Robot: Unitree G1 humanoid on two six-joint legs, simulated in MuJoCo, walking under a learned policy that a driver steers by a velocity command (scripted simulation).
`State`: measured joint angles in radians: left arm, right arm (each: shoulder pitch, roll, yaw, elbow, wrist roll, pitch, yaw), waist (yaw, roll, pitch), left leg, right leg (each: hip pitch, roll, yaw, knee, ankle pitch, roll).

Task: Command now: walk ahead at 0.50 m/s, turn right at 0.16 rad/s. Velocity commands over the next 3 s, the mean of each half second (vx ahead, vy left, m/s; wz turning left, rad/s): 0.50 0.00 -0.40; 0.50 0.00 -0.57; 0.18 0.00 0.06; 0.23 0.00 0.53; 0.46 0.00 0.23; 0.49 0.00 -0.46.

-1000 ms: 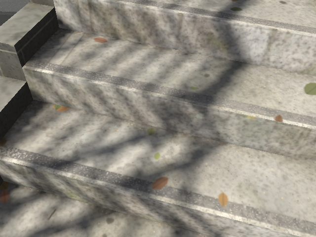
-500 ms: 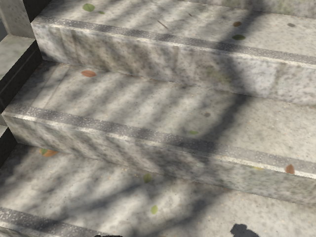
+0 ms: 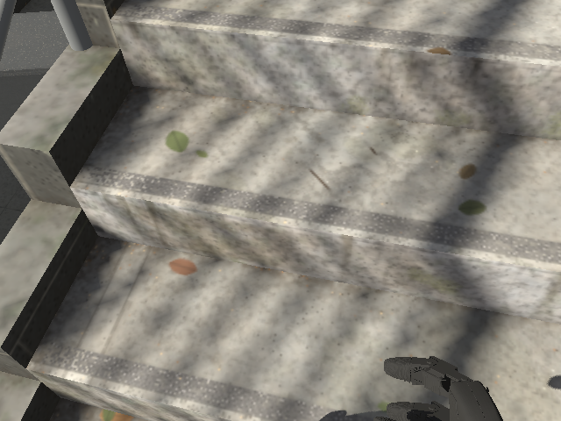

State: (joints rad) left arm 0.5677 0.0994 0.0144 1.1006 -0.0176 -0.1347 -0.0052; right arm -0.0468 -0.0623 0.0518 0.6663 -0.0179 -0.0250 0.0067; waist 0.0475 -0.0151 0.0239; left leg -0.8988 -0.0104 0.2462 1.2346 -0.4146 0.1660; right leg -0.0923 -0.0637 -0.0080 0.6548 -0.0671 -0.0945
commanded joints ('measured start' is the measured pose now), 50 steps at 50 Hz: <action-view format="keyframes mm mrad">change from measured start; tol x64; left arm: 1 -83 112 65 -196 38 -51 -36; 50 -353 211 112 -392 -22 -46 -21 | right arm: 1 297 -303 -139 114 9 5 -18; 23 648 -316 -104 344 52 -112 -78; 42 -252 34 25 -319 -62 -32 -24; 50 423 -306 -128 -105 -11 -32 -44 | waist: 1 -141 112 -381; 50 -292 176 -507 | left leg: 1 763 372 -1156 -990 -387 161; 17 719 208 -111 -1095 318 -103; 23 941 305 18 -753 2039 -26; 27 162 -10 -315 588 296 -125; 38 -509 68 -190 1021 132 -80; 50 1003 276 -670 -519 207 105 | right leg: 1 -561 110 205 1254 62 -4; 14 -1340 99 88 1585 -222 -110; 23 -455 206 -316 568 -445 -124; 28 -82 -120 929 -396 -771 -256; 42 -130 -14 450 -420 -18 -118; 48 -73 -73 283 -124 1482 -106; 50 -414 190 222 614 300 14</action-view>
